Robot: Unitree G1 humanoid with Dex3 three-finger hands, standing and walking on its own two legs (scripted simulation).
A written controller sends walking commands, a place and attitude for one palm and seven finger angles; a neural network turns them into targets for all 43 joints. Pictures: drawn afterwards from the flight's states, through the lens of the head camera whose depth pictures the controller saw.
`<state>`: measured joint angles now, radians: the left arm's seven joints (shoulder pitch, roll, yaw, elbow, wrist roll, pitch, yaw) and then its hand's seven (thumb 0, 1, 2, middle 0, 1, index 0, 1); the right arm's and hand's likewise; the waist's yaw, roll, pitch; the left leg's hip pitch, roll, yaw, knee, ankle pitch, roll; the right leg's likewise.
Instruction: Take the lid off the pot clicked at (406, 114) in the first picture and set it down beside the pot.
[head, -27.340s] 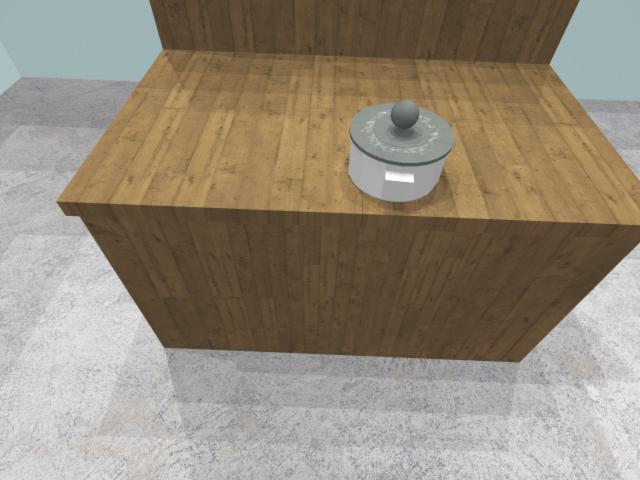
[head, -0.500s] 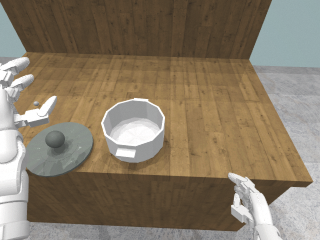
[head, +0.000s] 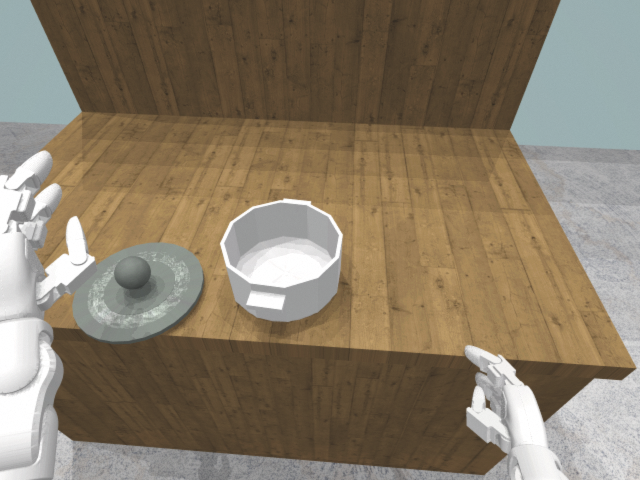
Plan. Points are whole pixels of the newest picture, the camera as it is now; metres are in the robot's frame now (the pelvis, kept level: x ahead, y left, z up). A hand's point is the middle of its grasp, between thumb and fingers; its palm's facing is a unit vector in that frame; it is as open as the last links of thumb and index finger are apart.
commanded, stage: draw the hand back to the body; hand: left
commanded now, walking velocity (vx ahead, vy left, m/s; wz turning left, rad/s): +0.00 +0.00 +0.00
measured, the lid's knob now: (132, 272) +0.41 +0.34 +0.00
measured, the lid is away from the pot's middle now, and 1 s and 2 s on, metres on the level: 0.24 0.24 0.24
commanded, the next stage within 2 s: step back with the hand held close in 0.80 s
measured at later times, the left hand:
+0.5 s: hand (74, 322) +0.21 +0.25 +0.17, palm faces +0.42 -0.85 -0.32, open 7.4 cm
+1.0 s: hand (63, 333) +0.19 +0.25 +0.18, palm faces +0.40 -0.83 -0.38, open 7.4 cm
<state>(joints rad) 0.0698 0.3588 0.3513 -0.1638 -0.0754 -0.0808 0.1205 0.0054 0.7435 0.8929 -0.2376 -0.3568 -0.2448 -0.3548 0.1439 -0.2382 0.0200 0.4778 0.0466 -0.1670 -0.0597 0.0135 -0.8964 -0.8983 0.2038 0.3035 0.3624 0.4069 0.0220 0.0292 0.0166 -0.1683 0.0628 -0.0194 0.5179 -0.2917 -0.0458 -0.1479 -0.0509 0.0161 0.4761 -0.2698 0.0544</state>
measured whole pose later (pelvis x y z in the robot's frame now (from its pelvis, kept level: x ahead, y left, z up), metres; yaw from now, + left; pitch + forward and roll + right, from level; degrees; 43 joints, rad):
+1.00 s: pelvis +0.00 +0.01 +0.00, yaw +0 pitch -2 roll -2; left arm 0.51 0.36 0.34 -0.53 -0.05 -0.14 0.12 0.01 0.88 0.90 -0.21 -0.30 -0.21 -0.30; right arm 0.18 -0.23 0.01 0.46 0.02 -0.18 -0.07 0.01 -0.90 -0.90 0.20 0.30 0.27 0.36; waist 0.03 0.03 0.00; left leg -0.21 0.07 -0.02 0.58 -0.32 -0.02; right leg -0.16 -0.04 0.01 0.47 -0.27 0.07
